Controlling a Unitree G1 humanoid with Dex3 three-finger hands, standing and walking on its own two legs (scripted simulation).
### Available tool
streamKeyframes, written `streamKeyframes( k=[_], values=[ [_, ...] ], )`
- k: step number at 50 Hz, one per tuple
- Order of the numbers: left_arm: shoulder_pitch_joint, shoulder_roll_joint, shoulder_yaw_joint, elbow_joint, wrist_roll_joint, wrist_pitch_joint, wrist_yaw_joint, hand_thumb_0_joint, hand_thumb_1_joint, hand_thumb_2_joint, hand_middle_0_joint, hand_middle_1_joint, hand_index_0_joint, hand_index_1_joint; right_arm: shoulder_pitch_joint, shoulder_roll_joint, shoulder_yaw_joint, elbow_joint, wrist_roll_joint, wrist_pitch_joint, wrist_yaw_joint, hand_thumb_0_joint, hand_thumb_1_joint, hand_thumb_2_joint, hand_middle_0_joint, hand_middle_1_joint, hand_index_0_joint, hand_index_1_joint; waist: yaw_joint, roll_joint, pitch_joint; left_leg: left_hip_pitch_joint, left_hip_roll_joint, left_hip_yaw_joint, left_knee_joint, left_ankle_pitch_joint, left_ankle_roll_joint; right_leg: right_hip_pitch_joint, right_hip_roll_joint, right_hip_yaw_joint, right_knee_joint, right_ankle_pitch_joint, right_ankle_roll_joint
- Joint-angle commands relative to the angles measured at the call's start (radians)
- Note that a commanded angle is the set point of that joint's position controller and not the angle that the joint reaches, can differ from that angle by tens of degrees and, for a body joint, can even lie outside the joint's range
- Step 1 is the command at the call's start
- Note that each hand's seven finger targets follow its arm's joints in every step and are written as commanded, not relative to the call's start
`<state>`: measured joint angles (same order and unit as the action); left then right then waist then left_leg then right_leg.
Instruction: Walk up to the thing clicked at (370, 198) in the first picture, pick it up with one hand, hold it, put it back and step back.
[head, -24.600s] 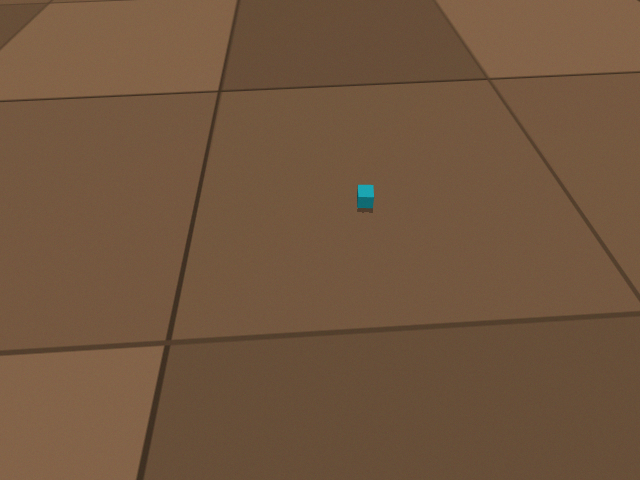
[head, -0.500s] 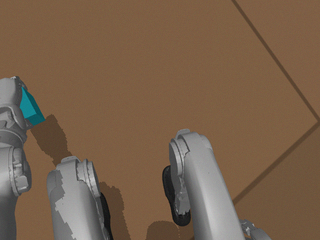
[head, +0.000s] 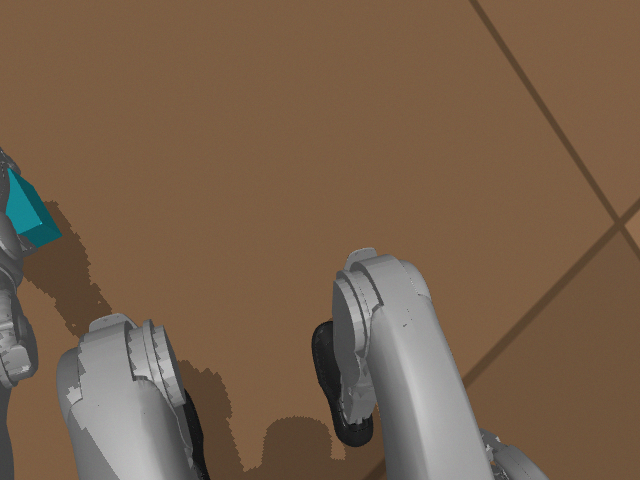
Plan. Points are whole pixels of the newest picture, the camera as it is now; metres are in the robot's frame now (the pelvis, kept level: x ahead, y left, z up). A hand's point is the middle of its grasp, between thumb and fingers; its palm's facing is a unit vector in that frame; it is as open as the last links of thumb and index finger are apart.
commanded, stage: rest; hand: left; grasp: from above
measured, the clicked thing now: (8, 216) +0.46 +0.29 -0.24
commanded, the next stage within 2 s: open in 0.80 s
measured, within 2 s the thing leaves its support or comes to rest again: rests again in 0.48 s
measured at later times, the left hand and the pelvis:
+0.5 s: hand (11, 219) +0.46 +0.29 -0.24, palm faces -0.42 -0.21 -0.88, open 10.8 cm; pelvis +0.00 +0.01 -0.01, yaw -3 degrees
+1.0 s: hand (13, 219) +0.46 +0.29 -0.25, palm faces -0.42 -0.20 -0.88, open 10.8 cm; pelvis -0.01 +0.01 -0.02, yaw -5 degrees
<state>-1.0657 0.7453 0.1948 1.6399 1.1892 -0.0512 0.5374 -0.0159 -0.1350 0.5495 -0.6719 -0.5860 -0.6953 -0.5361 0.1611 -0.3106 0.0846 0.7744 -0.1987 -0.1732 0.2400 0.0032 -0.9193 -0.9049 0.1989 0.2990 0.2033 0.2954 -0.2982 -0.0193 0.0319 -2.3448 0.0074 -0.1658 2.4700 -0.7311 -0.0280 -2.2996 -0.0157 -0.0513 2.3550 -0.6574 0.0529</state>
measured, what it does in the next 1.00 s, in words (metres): stands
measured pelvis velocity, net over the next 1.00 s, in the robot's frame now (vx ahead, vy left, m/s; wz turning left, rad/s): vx -0.01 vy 0.01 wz -0.08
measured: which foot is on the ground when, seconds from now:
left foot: down 0.00-1.00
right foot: down 0.00-1.00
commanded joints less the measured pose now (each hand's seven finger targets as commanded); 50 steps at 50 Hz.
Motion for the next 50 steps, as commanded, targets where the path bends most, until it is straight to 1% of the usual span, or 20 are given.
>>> streamKeyframes(
  k=[1,8,10,12,14,15,16,20,23,25,26,30,32,33,35,36,37,41,44,50],
  values=[
    [-0.326,0.25,-0.002,-0.121,0.0,0.004,0.063,0.0,0.456,0.833,-0.975,-0.589,-0.94,-0.625,0.254,-0.263,-0.063,0.015,-0.005,-0.002,0.005,0.0,-0.901,-0.899,0.2,0.3,0.2,0.3,-0.039,0.371,-0.729,0.512,-0.004,0.125,-0.239,0.262,0.044,0.404,0.043,-0.128,-0.199,0.263,-0.076],
    [-0.329,0.29,0.015,-0.079,0.001,-0.01,0.087,0.0,0.44,0.82,-0.967,-0.571,-0.93,-0.609,0.244,-0.286,-0.041,0.007,-0.012,-0.015,0.023,0.0,-0.902,-0.9,0.2,0.3,0.2,0.3,-0.056,0.374,-0.689,0.5,-0.002,0.104,-0.225,0.27,0.042,0.388,0.048,-0.147,-0.175,0.267,-0.081],
    [-0.316,0.326,0.046,-0.066,0.009,-0.012,0.098,0.0,0.482,0.875,-1.001,-0.588,-0.96,-0.631,0.249,-0.299,-0.04,0.003,-0.016,-0.016,0.025,0.0,-0.899,-0.899,0.2,0.3,0.2,0.3,-0.062,0.378,-0.688,0.495,-0.001,0.105,-0.216,0.283,0.043,0.409,0.049,-0.148,-0.178,0.281,-0.077],
    [-0.331,0.303,0.032,-0.043,0.005,-0.017,0.101,0.0,0.49,0.848,-1.002,-0.572,-0.963,-0.613,0.241,-0.299,-0.033,0.0,-0.022,-0.028,0.03,0.0,-0.899,-0.899,0.2,0.3,0.2,0.3,-0.074,0.37,-0.653,0.482,0.0,0.101,-0.212,0.263,0.042,0.384,0.048,-0.155,-0.177,0.267,-0.076],
    [-0.308,0.359,0.073,-0.03,0.01,-0.02,0.109,0.0,0.481,0.85,-0.995,-0.576,-0.956,-0.617,0.253,-0.312,-0.031,0.005,-0.025,-0.026,0.03,0.0,-0.898,-0.899,0.2,0.3,0.2,0.3,-0.069,0.38,-0.665,0.48,0.002,0.097,-0.212,0.265,0.043,0.406,0.052,-0.156,-0.179,0.266,-0.077],
    [-0.322,0.346,0.05,-0.025,0.011,-0.023,0.11,0.0,0.482,0.865,-0.995,-0.592,-0.955,-0.633,0.236,-0.308,-0.024,-0.001,-0.025,-0.03,0.033,0.0,-0.9,-0.9,0.2,0.3,0.2,0.3,-0.071,0.389,-0.651,0.469,0.003,0.095,-0.215,0.243,0.042,0.393,0.053,-0.159,-0.174,0.247,-0.079],
    [-0.326,0.374,0.072,-0.006,0.021,-0.025,0.113,0.0,0.512,0.859,-1.0,-0.616,-0.969,-0.649,0.253,-0.316,-0.026,0.008,-0.036,-0.033,0.036,0.0,-0.9,-0.899,0.2,0.3,0.2,0.3,-0.091,0.38,-0.631,0.463,0.003,0.095,-0.202,0.239,0.045,0.398,0.052,-0.163,-0.176,0.249,-0.076],
    [-0.338,0.314,0.008,-0.014,0.016,-0.038,0.112,0.0,0.513,0.897,-1.012,-0.619,-0.974,-0.658,0.227,-0.311,-0.008,-0.011,-0.039,-0.051,0.043,0.0,-0.899,-0.9,0.2,0.3,0.2,0.3,-0.105,0.399,-0.63,0.49,0.006,0.084,-0.199,0.249,0.04,0.398,0.059,-0.173,-0.175,0.259,-0.074],
    [-0.308,0.397,0.071,0.011,0.024,-0.041,0.126,0.0,0.55,0.857,-1.022,-0.61,-0.993,-0.64,0.253,-0.335,-0.007,0.011,-0.05,-0.057,0.048,0.0,-0.897,-0.899,0.2,0.3,0.2,0.3,-0.103,0.411,-0.618,0.501,0.008,0.078,-0.198,0.28,0.037,0.402,0.056,-0.18,-0.161,0.281,-0.072],
    [-0.307,0.398,0.068,0.003,0.028,-0.043,0.135,0.0,0.551,0.873,-1.041,-0.591,-1.003,-0.631,0.236,-0.335,-0.006,0.013,-0.051,-0.055,0.051,0.0,-0.896,-0.899,0.2,0.3,0.2,0.3,-0.095,0.436,-0.625,0.513,0.011,0.074,-0.203,0.27,0.032,0.392,0.06,-0.184,-0.162,0.271,-0.076],
    [-0.331,0.371,0.044,0.003,0.027,-0.045,0.136,0.0,0.552,0.868,-1.038,-0.598,-1.002,-0.635,0.226,-0.331,0.001,0.001,-0.053,-0.06,0.054,0.0,-0.898,-0.9,0.2,0.3,0.2,0.3,-0.114,0.441,-0.606,0.512,0.011,0.073,-0.196,0.27,0.033,0.386,0.058,-0.187,-0.165,0.274,-0.074],
    [-0.313,0.416,0.072,0.056,0.03,-0.044,0.159,0.0,0.54,0.876,-1.017,-0.613,-0.984,-0.648,0.236,-0.349,0.012,0.011,-0.062,-0.071,0.062,0.0,-0.897,-0.899,0.2,0.3,0.2,0.3,-0.124,0.408,-0.581,0.476,0.012,0.068,-0.187,0.265,0.038,0.404,0.064,-0.19,-0.169,0.28,-0.071],
    [-0.309,0.399,0.051,0.084,0.027,-0.043,0.159,0.0,0.546,0.864,-1.023,-0.609,-0.989,-0.643,0.22,-0.351,0.019,0.014,-0.062,-0.079,0.066,0.0,-0.897,-0.9,0.2,0.3,0.2,0.3,-0.125,0.397,-0.551,0.462,0.014,0.064,-0.187,0.244,0.037,0.386,0.065,-0.193,-0.167,0.259,-0.072],
    [-0.333,0.397,0.047,0.087,0.027,-0.047,0.159,0.0,0.556,0.87,-1.027,-0.62,-0.995,-0.653,0.223,-0.345,0.027,0.008,-0.068,-0.086,0.07,0.0,-0.898,-0.9,0.2,0.3,0.2,0.3,-0.146,0.392,-0.53,0.454,0.013,0.062,-0.182,0.23,0.039,0.384,0.063,-0.197,-0.167,0.25,-0.069],
    [-0.304,0.407,0.049,0.118,0.025,-0.044,0.163,0.0,0.548,0.86,-1.012,-0.632,-0.985,-0.661,0.213,-0.355,0.033,0.005,-0.063,-0.089,0.068,0.0,-0.897,-0.901,0.2,0.3,0.2,0.3,-0.132,0.391,-0.527,0.454,0.014,0.055,-0.195,0.222,0.037,0.376,0.065,-0.201,-0.17,0.238,-0.072],
    [-0.333,0.382,0.025,0.098,0.029,-0.049,0.159,0.0,0.557,0.849,-1.016,-0.623,-0.99,-0.65,0.215,-0.359,0.03,-0.001,-0.07,-0.095,0.072,0.0,-0.897,-0.9,0.2,0.3,0.2,0.3,-0.154,0.398,-0.527,0.459,0.014,0.057,-0.185,0.227,0.04,0.384,0.065,-0.2,-0.172,0.248,-0.068],
    [-0.33,0.414,0.046,0.118,0.027,-0.049,0.164,0.0,0.565,0.87,-1.023,-0.636,-0.995,-0.665,0.223,-0.362,0.042,0.004,-0.073,-0.096,0.074,0.0,-0.897,-0.9,0.2,0.3,0.2,0.3,-0.156,0.382,-0.528,0.459,0.016,0.049,-0.19,0.233,0.04,0.397,0.066,-0.205,-0.175,0.253,-0.067],
    [-0.315,0.425,0.036,0.135,0.026,-0.054,0.163,0.0,0.551,0.877,-1.013,-0.631,-0.983,-0.662,0.21,-0.364,0.058,-0.008,-0.068,-0.107,0.074,0.0,-0.895,-0.9,0.2,0.3,0.2,0.3,-0.15,0.362,-0.513,0.43,0.015,0.046,-0.187,0.211,0.044,0.405,0.068,-0.204,-0.184,0.235,-0.065],
    [-0.332,0.398,-0.004,0.15,0.03,-0.058,0.161,0.0,0.545,0.838,-1.009,-0.614,-0.981,-0.642,0.208,-0.371,0.061,-0.004,-0.075,-0.116,0.077,0.0,-0.899,-0.901,0.2,0.3,0.2,0.3,-0.174,0.374,-0.489,0.438,0.016,0.042,-0.185,0.189,0.042,0.392,0.071,-0.208,-0.181,0.222,-0.065],
    [-0.332,0.42,-0.018,0.138,0.024,-0.065,0.158,0.0,0.135,0.818,-0.624,-0.691,-0.603,-0.713,0.193,-0.372,0.083,-0.011,-0.067,-0.132,0.079,0.0,-0.892,-0.899,0.201,0.301,0.201,0.301,-0.163,0.363,-0.478,0.43,0.02,0.033,-0.185,0.178,0.042,0.4,0.073,-0.21,-0.187,0.216,-0.061]
  ],
)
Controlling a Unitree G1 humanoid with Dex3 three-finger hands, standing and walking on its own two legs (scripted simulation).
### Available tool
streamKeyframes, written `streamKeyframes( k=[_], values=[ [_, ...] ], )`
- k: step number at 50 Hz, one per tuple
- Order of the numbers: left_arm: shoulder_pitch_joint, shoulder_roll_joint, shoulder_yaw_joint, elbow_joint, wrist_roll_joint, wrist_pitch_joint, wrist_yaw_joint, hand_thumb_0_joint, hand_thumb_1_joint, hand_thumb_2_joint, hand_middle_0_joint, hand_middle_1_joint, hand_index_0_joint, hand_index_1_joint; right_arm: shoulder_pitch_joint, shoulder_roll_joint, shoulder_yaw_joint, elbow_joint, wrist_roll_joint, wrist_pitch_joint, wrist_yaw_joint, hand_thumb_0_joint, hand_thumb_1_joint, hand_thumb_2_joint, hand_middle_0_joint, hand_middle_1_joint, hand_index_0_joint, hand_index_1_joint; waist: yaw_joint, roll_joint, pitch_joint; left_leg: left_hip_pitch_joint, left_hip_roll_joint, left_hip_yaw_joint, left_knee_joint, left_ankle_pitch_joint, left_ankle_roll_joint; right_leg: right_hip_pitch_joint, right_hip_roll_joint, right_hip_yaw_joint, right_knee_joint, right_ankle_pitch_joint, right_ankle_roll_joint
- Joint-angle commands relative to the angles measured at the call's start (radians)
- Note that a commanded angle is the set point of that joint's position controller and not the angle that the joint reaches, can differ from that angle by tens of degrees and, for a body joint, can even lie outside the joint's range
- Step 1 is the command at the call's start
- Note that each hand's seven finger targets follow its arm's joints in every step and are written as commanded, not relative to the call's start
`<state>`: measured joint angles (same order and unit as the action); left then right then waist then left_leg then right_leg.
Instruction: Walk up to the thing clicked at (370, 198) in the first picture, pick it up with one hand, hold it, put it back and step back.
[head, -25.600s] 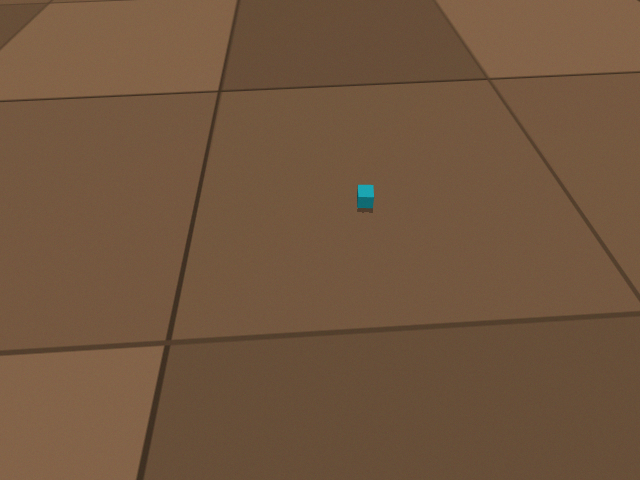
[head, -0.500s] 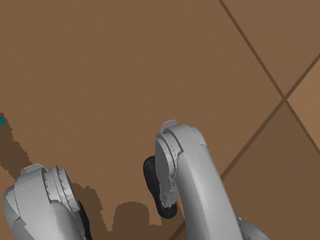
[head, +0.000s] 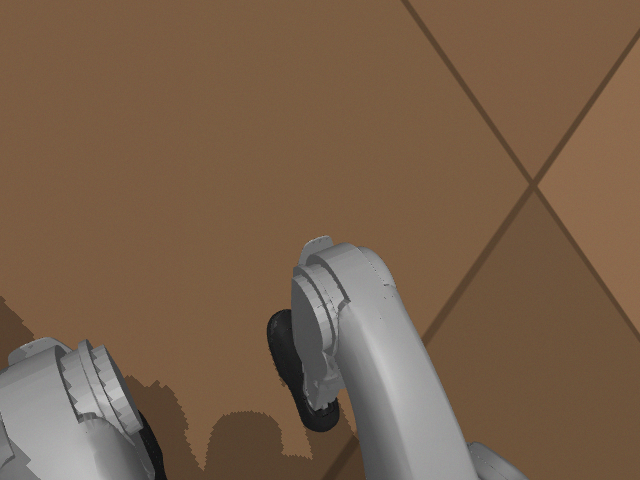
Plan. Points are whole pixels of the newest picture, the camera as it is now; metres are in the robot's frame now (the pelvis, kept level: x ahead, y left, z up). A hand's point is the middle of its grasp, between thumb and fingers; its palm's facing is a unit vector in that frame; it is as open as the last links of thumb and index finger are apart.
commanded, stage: open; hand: left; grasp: from above
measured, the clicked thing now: out of the picture +0.45 +0.32 -0.26
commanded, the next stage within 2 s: withdraw in 0.88 s
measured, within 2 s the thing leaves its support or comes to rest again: neither
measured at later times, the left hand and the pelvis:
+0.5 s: hand out of the picture +0.45 +0.32 -0.24, palm faces -0.39 -0.22 -0.90, open 12.8 cm; pelvis +0.00 +0.00 +0.00, yaw -1 degrees
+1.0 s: hand out of the picture +0.45 +0.31 -0.24, palm faces -0.41 -0.22 -0.89, open 13.8 cm; pelvis +0.00 +0.00 +0.01, yaw +0 degrees
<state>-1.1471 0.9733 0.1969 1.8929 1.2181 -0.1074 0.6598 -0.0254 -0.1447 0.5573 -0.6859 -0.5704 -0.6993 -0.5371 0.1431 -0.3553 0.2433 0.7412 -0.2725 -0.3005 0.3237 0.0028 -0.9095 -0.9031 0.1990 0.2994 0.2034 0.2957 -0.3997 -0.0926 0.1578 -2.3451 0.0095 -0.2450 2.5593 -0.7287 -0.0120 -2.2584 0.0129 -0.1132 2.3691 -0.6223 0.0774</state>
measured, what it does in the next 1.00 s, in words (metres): stands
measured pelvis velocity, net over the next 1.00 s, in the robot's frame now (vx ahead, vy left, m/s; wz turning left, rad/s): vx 0.00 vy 0.00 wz -0.01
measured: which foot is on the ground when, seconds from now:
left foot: down 0.00-1.00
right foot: down 0.00-1.00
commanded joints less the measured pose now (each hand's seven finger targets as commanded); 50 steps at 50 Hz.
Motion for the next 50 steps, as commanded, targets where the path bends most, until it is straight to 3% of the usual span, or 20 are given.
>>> streamKeyframes(
  k=[1,5,15,16,18,23,25,26,29,31,33,34,38,39,42,44,45,47,49,50],
  values=[
    [-0.237,0.195,-0.015,-0.113,-0.002,-0.01,0.042,0.0,0.055,0.803,-0.583,-0.709,-0.568,-0.726,0.222,-0.337,-0.08,0.02,0.004,-0.002,-0.005,0.0,-0.895,-0.9,0.201,0.301,0.201,0.301,-0.059,0.454,-0.625,0.455,0.018,0.108,-0.289,0.191,0.021,0.37,0.049,-0.151,-0.2,0.191,-0.091],
    [-0.268,0.188,-0.027,-0.117,-0.003,-0.009,0.051,0.0,-0.141,0.857,-0.475,-0.732,-0.448,-0.76,0.202,-0.333,-0.07,0.012,0.008,-0.014,0.004,0.0,-0.894,-0.9,0.201,0.301,0.201,0.301,-0.077,0.455,-0.578,0.445,0.02,0.103,-0.284,0.168,0.019,0.35,0.043,-0.154,-0.194,0.183,-0.088],
    [-0.262,0.223,0.002,-0.152,-0.003,0.021,0.082,0.0,-0.34,0.965,-0.304,-0.862,-0.276,-0.891,0.191,-0.349,-0.081,0.021,0.009,-0.039,0.026,0.0,-0.892,-0.901,0.201,0.301,0.201,0.301,-0.067,0.529,-0.62,0.496,0.028,0.102,-0.281,0.229,0.006,0.372,0.048,-0.155,-0.182,0.24,-0.09],
    [-0.264,0.21,-0.006,-0.154,-0.007,0.027,0.076,0.0,-0.346,0.969,-0.301,-0.861,-0.272,-0.891,0.195,-0.349,-0.084,0.016,0.009,-0.044,0.03,0.0,-0.893,-0.901,0.201,0.301,0.201,0.301,-0.076,0.527,-0.605,0.491,0.024,0.109,-0.277,0.225,0.009,0.369,0.043,-0.152,-0.182,0.236,-0.089],
    [-0.25,0.226,0.015,-0.161,-0.016,0.033,0.07,0.0,-0.377,0.994,-0.276,-0.872,-0.244,-0.905,0.204,-0.349,-0.086,0.025,0.014,-0.046,0.035,0.0,-0.89,-0.901,0.201,0.301,0.201,0.301,-0.063,0.523,-0.613,0.495,0.027,0.102,-0.283,0.236,0.008,0.367,0.044,-0.155,-0.182,0.238,-0.09],
    [-0.223,0.213,0.005,-0.187,-0.031,0.035,0.049,0.0,-0.45,1.023,-0.208,-0.927,-0.179,-0.957,0.201,-0.352,-0.104,0.017,0.026,-0.044,0.033,0.0,-0.891,-0.902,0.201,0.301,0.201,0.301,-0.051,0.536,-0.641,0.503,0.028,0.101,-0.296,0.23,0.008,0.373,0.045,-0.151,-0.186,0.23,-0.095],
    [-0.216,0.218,0.014,-0.186,-0.032,0.037,0.042,0.0,-0.474,0.995,-0.171,-0.936,-0.149,-0.957,0.216,-0.346,-0.099,0.022,0.024,-0.041,0.037,0.0,-0.887,-0.9,0.201,0.301,0.201,0.301,-0.057,0.524,-0.64,0.498,0.026,0.103,-0.287,0.254,0.011,0.379,0.043,-0.152,-0.185,0.248,-0.092],
    [-0.22,0.19,-0.004,-0.168,-0.041,0.038,0.033,0.0,-0.488,1.002,-0.169,-0.936,-0.145,-0.961,0.211,-0.342,-0.098,0.019,0.024,-0.041,0.037,0.0,-0.889,-0.901,0.201,0.301,0.201,0.301,-0.068,0.492,-0.623,0.483,0.024,0.107,-0.277,0.238,0.014,0.377,0.043,-0.15,-0.187,0.242,-0.089],
    [-0.194,0.205,0.014,-0.182,-0.046,0.033,0.029,0.0,-0.513,1.029,-0.142,-0.956,-0.118,-0.98,0.228,-0.35,-0.107,0.023,0.03,-0.036,0.032,0.0,-0.887,-0.899,0.201,0.301,0.201,0.301,-0.048,0.507,-0.65,0.492,0.024,0.105,-0.294,0.262,0.013,0.388,0.045,-0.148,-0.196,0.252,-0.093],
    [-0.215,0.173,-0.021,-0.185,-0.048,0.031,0.018,0.0,-0.532,1.03,-0.122,-0.976,-0.1,-0.998,0.222,-0.343,-0.104,0.017,0.034,-0.032,0.03,0.0,-0.888,-0.9,0.201,0.301,0.201,0.301,-0.064,0.504,-0.637,0.489,0.024,0.109,-0.288,0.26,0.014,0.389,0.045,-0.146,-0.194,0.253,-0.094],
    [-0.184,0.203,0.008,-0.164,-0.054,0.027,0.021,0.0,-0.539,1.049,-0.11,-0.995,-0.089,-1.016,0.239,-0.347,-0.101,0.018,0.035,-0.025,0.025,0.0,-0.886,-0.899,0.201,0.301,0.201,0.301,-0.049,0.482,-0.65,0.467,0.022,0.11,-0.295,0.263,0.018,0.411,0.049,-0.146,-0.208,0.252,-0.093],
    [-0.205,0.184,-0.011,-0.169,-0.054,0.023,0.016,0.0,-0.541,1.044,-0.11,-0.991,-0.088,-1.012,0.242,-0.343,-0.101,0.016,0.032,-0.024,0.023,0.0,-0.886,-0.899,0.201,0.301,0.201,0.301,-0.067,0.469,-0.643,0.465,0.021,0.117,-0.281,0.254,0.021,0.418,0.048,-0.143,-0.208,0.25,-0.091],
    [-0.226,0.196,-0.021,-0.164,-0.046,0.007,0.014,0.0,-0.555,1.067,-0.1,-1.001,-0.075,-1.026,0.236,-0.349,-0.099,0.006,0.036,-0.018,0.007,0.0,-0.884,-0.898,0.201,0.301,0.201,0.301,-0.072,0.452,-0.609,0.44,0.019,0.122,-0.29,0.194,0.025,0.404,0.048,-0.14,-0.228,0.201,-0.09],
    [-0.23,0.214,-0.008,-0.17,-0.041,0.003,0.02,0.0,-0.549,1.085,-0.1,-1.012,-0.075,-1.037,0.239,-0.352,-0.096,0.011,0.032,-0.016,0.005,0.0,-0.882,-0.898,0.201,0.301,0.201,0.301,-0.066,0.462,-0.628,0.456,0.022,0.113,-0.302,0.203,0.021,0.406,0.048,-0.146,-0.226,0.203,-0.092],
    [-0.237,0.199,-0.029,-0.154,-0.034,-0.001,0.021,0.0,-0.537,1.091,-0.11,-1.016,-0.084,-1.042,0.221,-0.349,-0.09,0.0,0.033,-0.021,0.003,0.0,-0.883,-0.898,0.201,0.301,0.201,0.301,-0.077,0.472,-0.596,0.475,0.024,0.107,-0.302,0.193,0.016,0.373,0.044,-0.151,-0.214,0.197,-0.092],
    [-0.217,0.216,-0.013,-0.15,-0.026,-0.001,0.031,0.0,-0.526,1.068,-0.103,-1.015,-0.083,-1.035,0.225,-0.347,-0.085,0.0,0.033,-0.017,0.001,0.0,-0.88,-0.897,0.201,0.301,0.201,0.301,-0.062,0.476,-0.613,0.481,0.024,0.105,-0.306,0.208,0.014,0.382,0.044,-0.152,-0.214,0.207,-0.092],
    [-0.225,0.203,-0.019,-0.146,-0.022,0.002,0.033,0.0,-0.523,1.075,-0.106,-1.009,-0.084,-1.031,0.23,-0.353,-0.089,-0.002,0.025,-0.017,0.003,0.0,-0.88,-0.896,0.201,0.301,0.201,0.301,-0.075,0.486,-0.609,0.493,0.023,0.105,-0.31,0.215,0.012,0.376,0.044,-0.153,-0.213,0.214,-0.092],
    [-0.211,0.217,-0.012,-0.145,-0.025,0.006,0.041,0.0,-0.528,1.082,-0.101,-1.015,-0.078,-1.037,0.22,-0.35,-0.086,-0.001,0.029,-0.014,-0.002,0.0,-0.878,-0.896,0.201,0.301,0.201,0.301,-0.058,0.483,-0.613,0.488,0.024,0.107,-0.31,0.214,0.011,0.388,0.045,-0.15,-0.217,0.214,-0.093],
    [-0.226,0.208,-0.02,-0.153,-0.021,0.013,0.041,0.0,-0.521,1.087,-0.106,-1.02,-0.083,-1.042,0.228,-0.354,-0.086,-0.008,0.021,-0.017,0.003,0.0,-0.879,-0.896,0.201,0.301,0.201,0.301,-0.074,0.5,-0.619,0.504,0.024,0.112,-0.305,0.239,0.012,0.395,0.045,-0.15,-0.215,0.237,-0.092],
    [-0.228,0.216,-0.017,-0.147,-0.033,0.014,0.045,0.0,-0.543,1.008,-0.074,-1.025,-0.074,-1.025,0.215,-0.348,-0.08,-0.004,0.025,-0.017,0.001,0.0,-0.908,-0.904,0.201,0.301,0.201,0.301,-0.07,0.476,-0.607,0.474,0.026,0.112,-0.299,0.217,0.015,0.398,0.047,-0.147,-0.22,0.223,-0.091]
  ],
)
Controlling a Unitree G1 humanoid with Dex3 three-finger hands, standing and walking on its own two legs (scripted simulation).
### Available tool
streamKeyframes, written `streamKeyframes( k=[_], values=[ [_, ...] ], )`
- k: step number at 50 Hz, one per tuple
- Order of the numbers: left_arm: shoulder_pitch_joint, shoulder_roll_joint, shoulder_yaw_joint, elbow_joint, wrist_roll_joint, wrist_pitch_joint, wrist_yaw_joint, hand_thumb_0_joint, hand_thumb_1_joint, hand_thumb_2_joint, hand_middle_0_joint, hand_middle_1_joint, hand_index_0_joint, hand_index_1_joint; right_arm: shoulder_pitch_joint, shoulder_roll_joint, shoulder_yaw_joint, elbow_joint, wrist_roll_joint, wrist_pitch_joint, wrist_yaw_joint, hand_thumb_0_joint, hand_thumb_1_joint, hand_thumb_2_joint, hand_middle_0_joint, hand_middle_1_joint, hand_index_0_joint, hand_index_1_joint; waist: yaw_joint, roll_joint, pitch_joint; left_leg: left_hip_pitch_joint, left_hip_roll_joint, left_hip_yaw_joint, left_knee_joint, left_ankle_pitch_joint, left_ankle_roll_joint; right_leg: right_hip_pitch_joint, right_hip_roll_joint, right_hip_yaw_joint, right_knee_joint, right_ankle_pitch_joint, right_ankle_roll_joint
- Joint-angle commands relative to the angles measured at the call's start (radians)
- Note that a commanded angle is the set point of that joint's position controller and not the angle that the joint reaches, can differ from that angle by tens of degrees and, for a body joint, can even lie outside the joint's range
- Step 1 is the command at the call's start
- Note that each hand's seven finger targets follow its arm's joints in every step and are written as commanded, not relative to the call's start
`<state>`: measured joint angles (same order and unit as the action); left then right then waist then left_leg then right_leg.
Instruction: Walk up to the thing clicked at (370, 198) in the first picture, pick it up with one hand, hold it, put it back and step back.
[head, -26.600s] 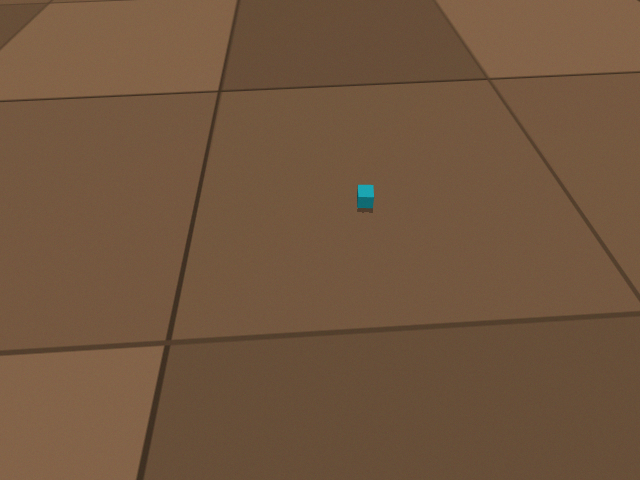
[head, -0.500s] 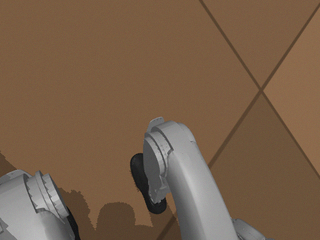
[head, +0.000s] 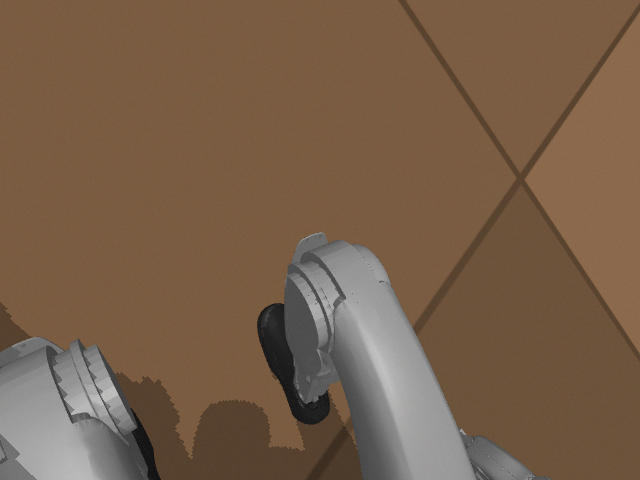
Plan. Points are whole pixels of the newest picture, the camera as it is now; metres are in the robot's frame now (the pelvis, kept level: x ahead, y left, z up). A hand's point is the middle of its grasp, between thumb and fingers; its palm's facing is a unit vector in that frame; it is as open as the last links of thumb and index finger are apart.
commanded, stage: withdraw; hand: left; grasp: from above
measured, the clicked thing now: out of the picture +0.45 +0.32 -0.28
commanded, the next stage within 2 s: home in 0.92 s
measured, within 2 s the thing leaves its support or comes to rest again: neither
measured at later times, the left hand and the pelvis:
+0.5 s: hand out of the picture +0.45 +0.35 -0.10, palm faces -0.40 -0.08 -0.91, open 14.1 cm; pelvis +0.00 +0.00 +0.03, yaw +5 degrees
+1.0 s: hand out of the picture +0.45 +0.32 -0.14, palm faces -0.42 -0.07 -0.91, open 13.8 cm; pelvis +0.00 -0.01 +0.03, yaw +6 degrees
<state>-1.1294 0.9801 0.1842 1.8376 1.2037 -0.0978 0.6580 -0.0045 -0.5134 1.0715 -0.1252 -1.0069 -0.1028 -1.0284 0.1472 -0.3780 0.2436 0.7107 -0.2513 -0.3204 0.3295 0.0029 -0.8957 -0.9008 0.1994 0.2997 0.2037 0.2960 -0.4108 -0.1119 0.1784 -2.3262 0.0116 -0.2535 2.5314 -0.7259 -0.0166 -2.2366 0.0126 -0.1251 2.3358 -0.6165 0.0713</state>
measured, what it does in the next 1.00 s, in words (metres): stands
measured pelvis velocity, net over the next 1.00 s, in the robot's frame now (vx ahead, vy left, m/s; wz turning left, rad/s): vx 0.00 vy -0.01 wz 0.10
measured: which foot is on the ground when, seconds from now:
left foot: down 0.00-1.00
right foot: down 0.00-1.00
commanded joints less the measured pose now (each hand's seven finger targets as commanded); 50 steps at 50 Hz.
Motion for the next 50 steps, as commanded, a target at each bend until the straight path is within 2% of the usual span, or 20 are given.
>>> streamKeyframes(
  k=[1,7,9,10,11,13,15,17,18,19,22,23,25,27,28,32,38,42,46,50],
  values=[
    [-0.246,0.209,-0.007,-0.097,-0.017,0.008,0.045,0.0,-0.548,1.006,-0.07,-1.023,-0.07,-1.023,0.218,-0.328,-0.083,0.023,0.005,0.002,-0.005,0.0,-0.909,-0.904,0.201,0.301,0.201,0.301,-0.066,0.486,-0.627,0.452,0.022,0.125,-0.264,0.221,0.023,0.383,0.048,-0.132,-0.191,0.227,-0.082],
    [-0.244,0.231,0.021,-0.296,-0.016,0.013,0.019,0.0,-0.555,1.012,-0.077,-1.009,-0.07,-1.016,0.205,-0.318,-0.123,0.024,0.018,0.008,-0.002,0.0,-0.911,-0.906,0.201,0.301,0.201,0.301,0.004,0.63,-0.766,0.575,0.023,0.116,-0.307,0.249,0.002,0.36,0.036,-0.133,-0.162,0.232,-0.098],
    [-0.218,0.185,0.002,-0.381,-0.027,0.012,-0.01,0.0,-0.554,1.01,-0.077,-1.007,-0.071,-1.014,0.187,-0.297,-0.145,0.027,0.029,0.019,0.002,0.0,-0.911,-0.907,0.201,0.301,0.201,0.301,0.028,0.685,-0.833,0.611,0.021,0.13,-0.31,0.284,-0.001,0.364,0.036,-0.124,-0.164,0.256,-0.103],
    [-0.215,0.129,-0.041,-0.457,-0.029,0.01,-0.033,0.0,-0.557,1.01,-0.076,-1.003,-0.068,-1.011,0.181,-0.277,-0.148,0.031,0.037,0.027,0.007,0.0,-0.911,-0.907,0.201,0.301,0.2,0.301,0.045,0.702,-0.865,0.622,0.014,0.136,-0.319,0.303,-0.002,0.359,0.036,-0.117,-0.164,0.266,-0.107],
    [-0.142,0.113,-0.046,-0.437,-0.029,0.018,-0.056,0.0,-0.56,1.013,-0.077,-1.006,-0.068,-1.015,0.178,-0.277,-0.163,0.034,0.048,0.037,0.008,0.0,-0.912,-0.907,0.2,0.301,0.2,0.301,0.05,0.67,-0.866,0.612,0.014,0.146,-0.309,0.314,0.002,0.366,0.04,-0.114,-0.167,0.28,-0.104],
    [-0.1,0.132,-0.032,-0.572,-0.036,0.021,-0.095,0.0,-0.549,1.01,-0.077,-1.004,-0.07,-1.011,0.191,-0.27,-0.192,0.045,0.078,0.067,0.004,0.0,-0.908,-0.906,0.201,0.301,0.2,0.301,0.114,0.676,-0.954,0.615,0.006,0.164,-0.33,0.347,0.006,0.386,0.039,-0.093,-0.18,0.298,-0.108],
    [-0.068,0.087,-0.048,-0.644,-0.04,0.03,-0.145,0.0,-0.546,1.01,-0.078,-0.997,-0.07,-1.005,0.187,-0.252,-0.221,0.035,0.105,0.105,-0.001,0.0,-0.907,-0.906,0.2,0.301,0.2,0.301,0.146,0.676,-0.973,0.61,0.002,0.171,-0.363,0.333,0.008,0.348,0.031,-0.078,-0.186,0.282,-0.115],
    [-0.068,0.048,-0.072,-0.668,-0.027,0.04,-0.205,0.0,-0.55,1.02,-0.08,-0.999,-0.067,-1.012,0.197,-0.234,-0.24,0.033,0.127,0.145,-0.008,0.0,-0.908,-0.906,0.2,0.301,0.2,0.301,0.143,0.62,-0.944,0.572,-0.005,0.182,-0.38,0.302,0.018,0.339,0.029,-0.063,-0.206,0.258,-0.115],
    [-0.067,0.083,-0.044,-0.693,-0.028,0.038,-0.23,0.0,-0.554,1.024,-0.078,-0.997,-0.064,-1.011,0.189,-0.235,-0.253,0.01,0.136,0.163,-0.019,0.0,-0.909,-0.907,0.2,0.301,0.2,0.301,0.153,0.559,-0.945,0.543,-0.007,0.186,-0.391,0.264,0.028,0.36,0.03,-0.054,-0.226,0.233,-0.113],
    [-0.049,0.064,-0.053,-0.679,-0.026,0.039,-0.26,0.0,-0.555,1.026,-0.086,-0.992,-0.068,-1.01,0.197,-0.225,-0.261,0.006,0.14,0.182,-0.029,0.0,-0.911,-0.909,0.2,0.301,0.2,0.301,0.157,0.509,-0.933,0.523,-0.011,0.193,-0.399,0.241,0.034,0.372,0.028,-0.044,-0.25,0.213,-0.111],
    [-0.076,-0.082,-0.136,-0.653,-0.048,0.027,-0.356,0.0,-0.559,1.037,-0.082,-1.002,-0.063,-1.021,0.209,-0.191,-0.27,-0.008,0.141,0.22,-0.06,0.0,-0.91,-0.909,0.2,0.301,0.2,0.301,0.111,0.386,-0.856,0.473,-0.021,0.193,-0.428,0.19,0.045,0.387,0.023,-0.034,-0.302,0.164,-0.107],
    [-0.087,-0.071,-0.129,-0.659,-0.062,0.017,-0.381,0.0,-0.566,1.043,-0.08,-1.009,-0.061,-1.03,0.198,-0.192,-0.279,-0.028,0.147,0.229,-0.074,0.0,-0.911,-0.909,0.2,0.301,0.2,0.301,0.109,0.338,-0.837,0.455,-0.022,0.187,-0.44,0.153,0.049,0.389,0.024,-0.03,-0.317,0.124,-0.106],
    [-0.108,-0.135,-0.189,-0.633,-0.068,-0.003,-0.433,0.0,-0.553,1.038,-0.08,-1.019,-0.066,-1.035,0.22,-0.178,-0.279,-0.014,0.151,0.246,-0.102,0.0,-0.907,-0.907,0.2,0.301,0.2,0.301,0.096,0.299,-0.796,0.449,-0.026,0.194,-0.45,0.134,0.048,0.391,0.018,-0.021,-0.346,0.096,-0.106],
    [-0.107,-0.089,-0.165,-0.587,-0.069,-0.021,-0.459,0.0,-0.54,1.038,-0.087,-1.02,-0.073,-1.035,0.22,-0.196,-0.281,-0.028,0.15,0.26,-0.135,0.0,-0.902,-0.906,0.2,0.3,0.2,0.3,0.082,0.223,-0.723,0.416,-0.026,0.191,-0.446,0.087,0.052,0.372,0.015,-0.017,-0.374,0.038,-0.107],
    [-0.162,-0.13,-0.208,-0.626,-0.072,-0.041,-0.475,0.0,-0.54,1.04,-0.086,-1.023,-0.072,-1.038,0.21,-0.179,-0.27,-0.038,0.149,0.265,-0.149,0.0,-0.901,-0.905,0.2,0.3,0.2,0.3,0.07,0.221,-0.707,0.394,-0.031,0.206,-0.44,0.089,0.054,0.384,0.013,-0.009,-0.389,0.032,-0.107],
    [-0.234,-0.07,-0.202,-0.604,-0.047,-0.105,-0.466,0.0,-0.527,1.038,-0.084,-1.024,-0.074,-1.036,0.197,-0.163,-0.25,-0.041,0.144,0.279,-0.197,0.0,-0.896,-0.902,0.2,0.3,0.2,0.3,0.093,0.259,-0.737,0.433,-0.03,0.211,-0.442,0.089,0.046,0.369,0.009,-0.003,-0.378,0.027,-0.106],
    [-0.292,-0.03,-0.194,-0.485,0.034,-0.139,-0.354,0.0,-0.532,1.042,-0.08,-1.033,-0.072,-1.042,0.207,-0.167,-0.212,-0.038,0.123,0.283,-0.217,0.0,-0.895,-0.9,0.2,0.3,0.2,0.3,0.095,0.364,-0.778,0.471,-0.03,0.211,-0.436,0.129,0.039,0.327,0.008,-0.015,-0.329,0.072,-0.108],
    [-0.273,0.046,-0.123,-0.457,0.078,-0.122,-0.283,0.0,-0.529,1.038,-0.083,-1.036,-0.079,-1.041,0.217,-0.187,-0.216,-0.052,0.114,0.274,-0.216,0.0,-0.897,-0.899,0.2,0.3,0.2,0.3,0.127,0.471,-0.842,0.566,-0.03,0.195,-0.453,0.17,0.023,0.283,-0.003,-0.04,-0.273,0.114,-0.113],
    [-0.217,0.091,-0.047,-0.578,0.072,-0.099,-0.237,0.0,-0.517,1.043,-0.097,-1.026,-0.091,-1.032,0.238,-0.19,-0.242,-0.067,0.116,0.265,-0.21,0.0,-0.9,-0.9,0.2,0.3,0.199,0.3,0.162,0.538,-0.999,0.634,-0.032,0.212,-0.445,0.252,0.02,0.335,-0.008,-0.036,-0.244,0.186,-0.114],
    [-0.154,0.047,-0.046,-0.699,0.029,-0.059,-0.23,0.0,-0.515,1.011,-0.09,-0.999,-0.087,-1.001,0.254,-0.18,-0.275,-0.042,0.129,0.267,-0.201,0.0,-0.901,-0.899,0.2,0.3,0.2,0.3,0.167,0.537,-1.082,0.65,-0.027,0.233,-0.456,0.27,0.027,0.388,-0.005,-0.022,-0.265,0.217,-0.113]
  ],
)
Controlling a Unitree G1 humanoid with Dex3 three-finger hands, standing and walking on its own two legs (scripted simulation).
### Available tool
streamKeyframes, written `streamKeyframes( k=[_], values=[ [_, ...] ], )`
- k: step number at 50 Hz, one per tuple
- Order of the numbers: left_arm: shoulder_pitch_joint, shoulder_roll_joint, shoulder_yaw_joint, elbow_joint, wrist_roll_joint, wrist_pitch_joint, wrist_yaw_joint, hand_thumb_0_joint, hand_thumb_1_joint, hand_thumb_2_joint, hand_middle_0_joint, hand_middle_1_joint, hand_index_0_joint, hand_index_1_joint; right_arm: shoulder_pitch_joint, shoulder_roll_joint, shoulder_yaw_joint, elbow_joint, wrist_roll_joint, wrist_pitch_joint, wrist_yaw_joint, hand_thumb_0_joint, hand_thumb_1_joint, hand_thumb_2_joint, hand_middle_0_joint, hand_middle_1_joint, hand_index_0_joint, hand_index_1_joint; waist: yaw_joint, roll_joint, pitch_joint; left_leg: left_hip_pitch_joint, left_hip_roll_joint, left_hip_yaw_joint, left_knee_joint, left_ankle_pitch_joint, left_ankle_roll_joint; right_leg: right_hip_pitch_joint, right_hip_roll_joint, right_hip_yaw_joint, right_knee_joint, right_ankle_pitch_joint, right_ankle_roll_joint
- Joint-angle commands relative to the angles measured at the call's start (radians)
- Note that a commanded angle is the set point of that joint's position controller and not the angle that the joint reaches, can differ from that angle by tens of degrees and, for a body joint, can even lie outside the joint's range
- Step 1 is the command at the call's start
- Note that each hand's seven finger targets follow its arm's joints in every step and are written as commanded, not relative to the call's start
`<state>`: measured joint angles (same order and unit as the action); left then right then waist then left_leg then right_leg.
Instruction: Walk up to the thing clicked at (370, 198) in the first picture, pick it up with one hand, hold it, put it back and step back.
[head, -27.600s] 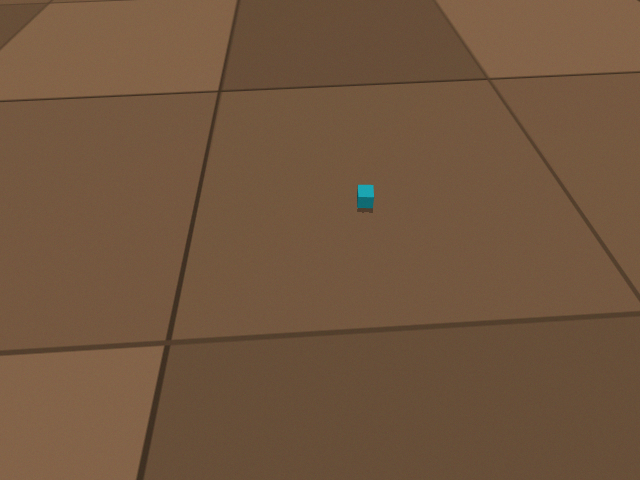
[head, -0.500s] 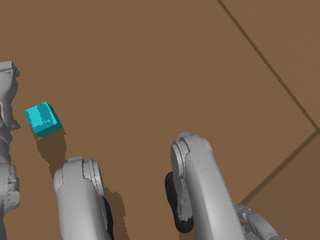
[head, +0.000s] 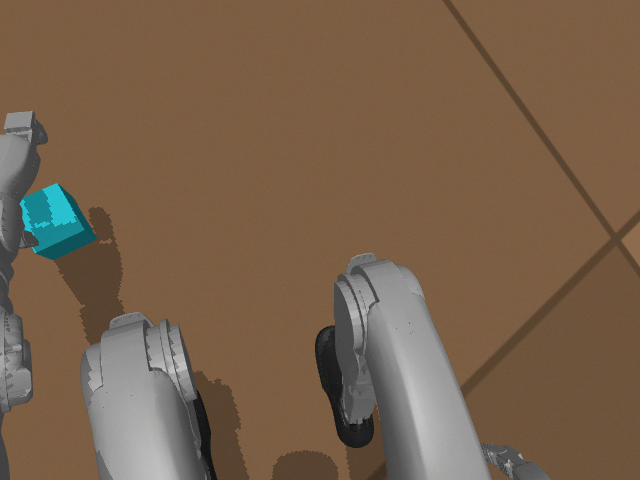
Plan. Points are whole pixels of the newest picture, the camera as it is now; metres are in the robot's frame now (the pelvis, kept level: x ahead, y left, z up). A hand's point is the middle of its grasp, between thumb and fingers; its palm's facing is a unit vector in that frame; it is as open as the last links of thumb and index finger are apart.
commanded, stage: home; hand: left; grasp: from above
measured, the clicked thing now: (55, 222) +0.49 +0.28 -0.30
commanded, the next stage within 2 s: none
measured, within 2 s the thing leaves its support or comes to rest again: neither
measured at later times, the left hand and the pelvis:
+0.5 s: hand out of the picture +0.38 +0.26 +0.00, palm faces -0.33 -0.50 -0.80, open 8.8 cm; pelvis +0.01 +0.00 +0.12, yaw +4 degrees
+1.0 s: hand out of the picture +0.26 +0.21 +0.21, palm faces +0.06 -0.94 -0.33, open 7.4 cm; pelvis +0.05 +0.00 +0.30, yaw +6 degrees
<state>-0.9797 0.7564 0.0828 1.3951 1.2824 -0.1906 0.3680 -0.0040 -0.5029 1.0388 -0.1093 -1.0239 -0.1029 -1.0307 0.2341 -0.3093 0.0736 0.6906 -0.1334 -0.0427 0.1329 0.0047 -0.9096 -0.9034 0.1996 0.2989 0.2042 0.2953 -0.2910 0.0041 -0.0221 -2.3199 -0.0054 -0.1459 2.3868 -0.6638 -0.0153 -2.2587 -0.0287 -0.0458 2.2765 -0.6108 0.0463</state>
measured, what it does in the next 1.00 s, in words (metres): rises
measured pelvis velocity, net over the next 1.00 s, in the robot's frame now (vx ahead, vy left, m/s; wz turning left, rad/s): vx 0.05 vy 0.00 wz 0.11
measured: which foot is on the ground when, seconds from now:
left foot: down 0.00-1.00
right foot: down 0.00-1.00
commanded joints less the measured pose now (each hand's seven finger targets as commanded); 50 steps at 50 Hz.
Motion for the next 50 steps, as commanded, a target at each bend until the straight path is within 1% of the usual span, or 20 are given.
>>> streamKeyframes(
  k=[1,3,5,8,10,13,15,19,20,21,23,27,33,34,35,36,38,41,45,50],
  values=[
    [-0.307,0.259,0.049,-0.259,-0.06,0.045,0.056,0.0,-0.522,1.013,-0.081,-1.002,-0.079,-1.004,0.179,-0.247,-0.112,-0.012,0.016,-0.011,-0.006,0.0,-0.9,-0.899,0.2,0.3,0.2,0.3,0.04,0.388,-0.856,0.625,-0.01,0.128,-0.306,0.203,0.032,0.406,0.035,-0.096,-0.219,0.214,-0.085],
    [-0.319,0.224,0.025,-0.224,-0.08,0.059,0.041,0.0,-0.362,0.853,-0.227,-0.842,-0.204,-0.844,0.193,-0.235,-0.109,0.009,0.015,-0.015,-0.003,0.0,-0.885,-0.895,0.199,0.3,0.199,0.3,0.016,0.331,-0.787,0.558,-0.01,0.128,-0.3,0.15,0.043,0.393,0.041,-0.091,-0.238,0.17,-0.082],
    [-0.306,0.237,0.039,-0.274,-0.113,0.063,0.03,0.0,-0.216,0.807,-0.22,-0.682,-0.199,-0.684,0.194,-0.231,-0.115,0.014,0.02,-0.019,-0.005,0.0,-0.887,-0.896,0.199,0.3,0.199,0.3,0.047,0.329,-0.821,0.554,-0.011,0.131,-0.314,0.129,0.046,0.422,0.041,-0.083,-0.258,0.139,-0.084],
    [-0.183,0.151,0.02,-0.307,-0.17,0.087,-0.003,0.0,-0.042,0.74,-0.196,-0.458,-0.182,-0.471,0.202,-0.222,-0.137,0.003,0.038,-0.023,0.0,0.0,-0.891,-0.897,0.199,0.3,0.199,0.3,0.08,0.291,-0.843,0.575,-0.013,0.139,-0.363,0.114,0.048,0.485,0.038,-0.074,-0.306,0.119,-0.082],
    [-0.134,0.137,0.033,-0.366,-0.219,0.103,-0.026,0.0,0.118,0.738,-0.186,-0.381,-0.177,-0.389,0.198,-0.221,-0.15,-0.003,0.057,-0.018,-0.004,0.0,-0.894,-0.898,0.2,0.3,0.2,0.3,0.108,0.285,-0.876,0.617,-0.013,0.13,-0.411,0.109,0.045,0.516,0.037,-0.073,-0.33,0.121,-0.083],
    [-0.009,0.054,0.011,-0.443,-0.317,0.145,-0.079,0.0,0.358,0.782,-0.186,-0.325,-0.182,-0.329,0.176,-0.211,-0.166,-0.031,0.087,-0.007,-0.008,0.0,-0.897,-0.899,0.2,0.3,0.2,0.3,0.126,0.234,-0.843,0.665,-0.01,0.1,-0.487,0.099,0.045,0.542,0.034,-0.075,-0.381,0.129,-0.082],
    [0.059,0.003,0.003,-0.549,-0.404,0.167,-0.121,0.0,0.518,0.849,-0.196,-0.329,-0.193,-0.331,0.147,-0.199,-0.173,-0.052,0.105,0.0,-0.017,0.0,-0.898,-0.899,0.2,0.3,0.2,0.3,0.137,0.21,-0.838,0.689,-0.01,0.086,-0.53,0.103,0.045,0.572,0.033,-0.069,-0.414,0.141,-0.079],
    [0.238,-0.055,0.003,-0.717,-0.545,0.202,-0.203,0.0,0.838,0.904,-0.201,-0.303,-0.201,-0.303,0.072,-0.167,-0.18,-0.099,0.127,0.011,-0.04,0.0,-0.9,-0.9,0.2,0.3,0.2,0.3,0.164,0.117,-0.766,0.684,-0.008,0.093,-0.598,0.091,0.052,0.685,0.032,-0.046,-0.51,0.133,-0.069],
    [0.268,-0.094,-0.025,-0.768,-0.573,0.207,-0.224,0.0,0.9,0.901,-0.2,-0.3,-0.2,-0.3,0.053,-0.155,-0.183,-0.11,0.128,0.012,-0.045,0.0,-0.9,-0.9,0.2,0.3,0.2,0.3,0.165,0.123,-0.748,0.701,-0.005,0.094,-0.621,0.083,0.05,0.693,0.033,-0.042,-0.531,0.124,-0.069],
    [0.284,-0.089,-0.005,-0.833,-0.604,0.212,-0.234,0.0,0.9,0.9,-0.2,-0.3,-0.2,-0.3,0.041,-0.155,-0.187,-0.12,0.132,0.012,-0.054,0.0,-0.9,-0.9,0.2,0.3,0.2,0.3,0.178,0.119,-0.756,0.746,-0.003,0.09,-0.642,0.079,0.05,0.706,0.029,-0.036,-0.558,0.119,-0.07],
    [0.34,-0.129,-0.025,-0.916,-0.653,0.227,-0.251,0.0,0.9,0.9,-0.2,-0.299,-0.2,-0.299,0.007,-0.144,-0.184,-0.139,0.139,0.011,-0.067,0.0,-0.9,-0.9,0.2,0.3,0.2,0.3,0.182,0.135,-0.73,0.797,0.003,0.086,-0.687,0.083,0.043,0.729,0.028,-0.031,-0.588,0.122,-0.072],
    [0.419,-0.171,-0.021,-1.071,-0.754,0.256,-0.262,0.0,0.9,0.9,-0.2,-0.299,-0.2,-0.299,-0.032,-0.126,-0.174,-0.162,0.151,-0.005,-0.099,0.0,-0.9,-0.9,0.2,0.3,0.2,0.3,0.191,0.132,-0.715,0.908,0.006,0.087,-0.766,0.09,0.039,0.797,0.021,-0.016,-0.674,0.121,-0.072],
    [0.642,-0.244,-0.026,-1.216,-0.915,0.327,-0.269,0.0,0.9,0.901,-0.2,-0.3,-0.2,-0.3,-0.103,-0.105,-0.159,-0.209,0.165,-0.043,-0.151,0.0,-0.9,-0.9,0.2,0.3,0.2,0.3,0.2,0.119,-0.646,1.047,0.012,0.072,-0.924,0.021,0.036,0.921,0.02,-0.002,-0.823,0.054,-0.067],
    [0.685,-0.259,-0.035,-1.219,-0.939,0.343,-0.271,0.0,0.9,0.901,-0.2,-0.3,-0.2,-0.3,-0.112,-0.1,-0.154,-0.213,0.166,-0.049,-0.158,0.0,-0.9,-0.9,0.2,0.3,0.2,0.3,0.194,0.105,-0.627,1.058,0.01,0.078,-0.939,0.028,0.037,0.945,0.02,0.001,-0.848,0.059,-0.066],
    [0.696,-0.242,-0.01,-1.273,-0.974,0.355,-0.267,0.0,0.9,0.901,-0.2,-0.3,-0.2,-0.3,-0.122,-0.098,-0.151,-0.225,0.168,-0.054,-0.167,0.0,-0.9,-0.9,0.2,0.3,0.2,0.3,0.204,0.093,-0.638,1.082,0.008,0.081,-0.954,0.021,0.039,0.983,0.02,0.007,-0.878,0.051,-0.064],
    [0.743,-0.264,-0.025,-1.284,-1.002,0.37,-0.268,0.0,0.9,0.901,-0.2,-0.301,-0.2,-0.3,-0.125,-0.089,-0.146,-0.227,0.169,-0.061,-0.175,0.0,-0.9,-0.9,0.2,0.3,0.2,0.3,0.197,0.104,-0.608,1.098,0.007,0.086,-0.977,0.032,0.039,1.003,0.019,0.01,-0.901,0.058,-0.063],
    [0.805,-0.276,-0.02,-1.324,-1.06,0.395,-0.267,0.0,0.9,0.901,-0.2,-0.301,-0.2,-0.3,-0.134,-0.081,-0.136,-0.24,0.171,-0.074,-0.189,0.0,-0.901,-0.9,0.2,0.299,0.2,0.299,0.198,0.091,-0.575,1.146,0.011,0.078,-1.027,0.024,0.039,1.049,0.019,0.014,-0.949,0.049,-0.061],
    [0.891,-0.297,-0.013,-1.387,-1.135,0.426,-0.261,0.0,0.9,0.9,-0.2,-0.301,-0.2,-0.3,-0.121,-0.066,-0.126,-0.255,0.173,-0.09,-0.207,0.0,-0.901,-0.899,0.2,0.299,0.2,0.299,0.204,0.087,-0.567,1.235,0.014,0.074,-1.089,0.093,0.036,1.134,0.022,0.014,-1.01,0.104,-0.061],
    [1.0,-0.34,-0.009,-1.429,-1.202,0.473,-0.258,0.0,0.9,0.9,-0.2,-0.301,-0.2,-0.301,-0.086,-0.048,-0.105,-0.259,0.173,-0.107,-0.233,0.0,-0.901,-0.899,0.199,0.299,0.2,0.299,0.201,0.093,-0.511,1.353,0.021,0.06,-1.189,0.177,0.028,1.236,0.024,0.011,-1.096,0.175,-0.06],
    [1.128,-0.389,0.009,-1.512,-1.278,0.531,-0.26,0.0,0.9,0.9,-0.2,-0.301,-0.2,-0.3,-0.051,-0.031,-0.085,-0.277,0.172,-0.134,-0.275,0.0,-0.901,-0.899,0.2,0.299,0.2,0.299,0.219,0.095,-0.439,1.479,0.024,0.057,-1.314,0.236,0.022,1.376,0.029,0.005,-1.215,0.223,-0.058]
  ],
)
